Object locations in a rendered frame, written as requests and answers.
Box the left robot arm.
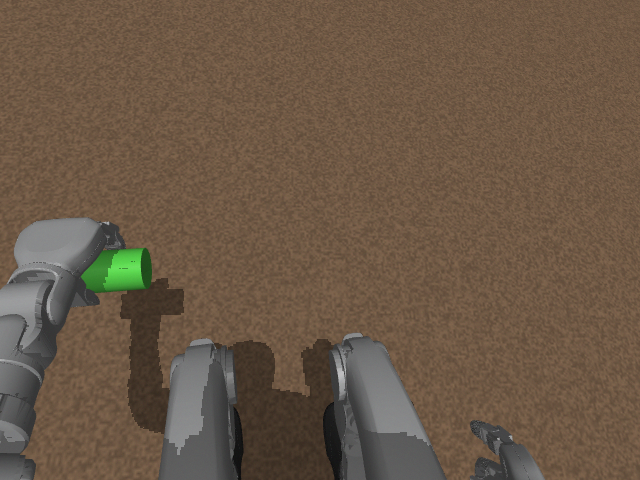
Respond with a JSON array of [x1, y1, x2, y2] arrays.
[[0, 263, 78, 480]]

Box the right robot foot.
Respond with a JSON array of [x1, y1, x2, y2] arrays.
[[323, 402, 343, 480]]

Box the can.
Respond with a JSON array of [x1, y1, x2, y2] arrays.
[[81, 248, 152, 293]]

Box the right robot hand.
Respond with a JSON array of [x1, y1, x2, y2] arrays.
[[470, 420, 545, 480]]

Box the left robot hand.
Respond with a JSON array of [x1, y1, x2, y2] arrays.
[[14, 217, 126, 307]]

